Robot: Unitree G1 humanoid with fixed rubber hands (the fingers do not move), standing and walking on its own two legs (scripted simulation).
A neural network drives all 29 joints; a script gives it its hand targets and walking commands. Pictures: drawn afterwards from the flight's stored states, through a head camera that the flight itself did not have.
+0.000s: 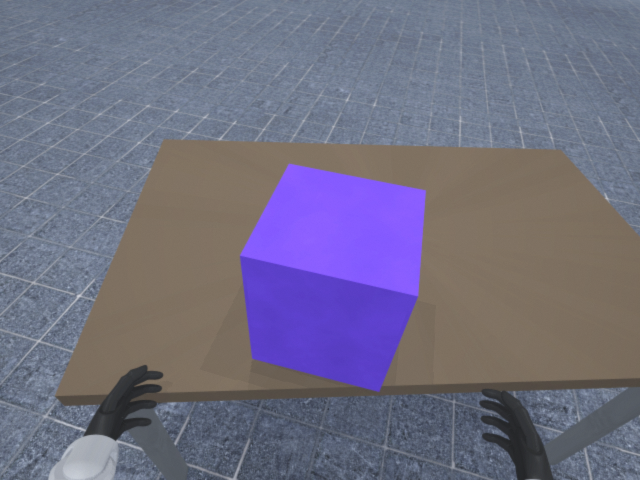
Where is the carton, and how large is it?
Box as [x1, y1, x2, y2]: [240, 164, 425, 391]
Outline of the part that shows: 289,164 240,254 252,358 378,391 417,297 425,190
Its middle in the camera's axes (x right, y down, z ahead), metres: +0.02 +0.06 +0.60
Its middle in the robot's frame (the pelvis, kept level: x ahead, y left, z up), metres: +0.40 -0.01 +0.00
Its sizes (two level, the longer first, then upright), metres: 0.210 0.200 0.250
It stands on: a table, 0.65 m high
